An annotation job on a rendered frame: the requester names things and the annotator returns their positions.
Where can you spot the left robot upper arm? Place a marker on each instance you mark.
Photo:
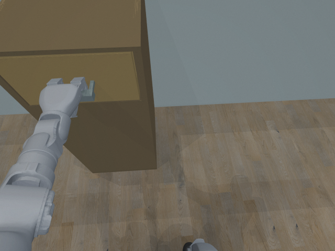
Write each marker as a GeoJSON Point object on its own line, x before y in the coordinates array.
{"type": "Point", "coordinates": [25, 213]}

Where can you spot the robot left forearm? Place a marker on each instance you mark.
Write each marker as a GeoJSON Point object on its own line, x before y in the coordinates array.
{"type": "Point", "coordinates": [37, 162]}

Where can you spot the drawer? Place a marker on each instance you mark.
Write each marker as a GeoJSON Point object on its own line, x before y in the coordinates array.
{"type": "Point", "coordinates": [114, 74]}

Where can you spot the left robot hand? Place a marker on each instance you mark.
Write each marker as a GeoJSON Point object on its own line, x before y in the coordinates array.
{"type": "Point", "coordinates": [62, 97]}

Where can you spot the cabinet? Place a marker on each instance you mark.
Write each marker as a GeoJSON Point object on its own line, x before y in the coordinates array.
{"type": "Point", "coordinates": [106, 136]}

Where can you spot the handle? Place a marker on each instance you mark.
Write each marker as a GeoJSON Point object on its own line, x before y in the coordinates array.
{"type": "Point", "coordinates": [88, 94]}

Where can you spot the right robot shin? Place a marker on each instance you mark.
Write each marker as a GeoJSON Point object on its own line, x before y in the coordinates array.
{"type": "Point", "coordinates": [199, 240]}

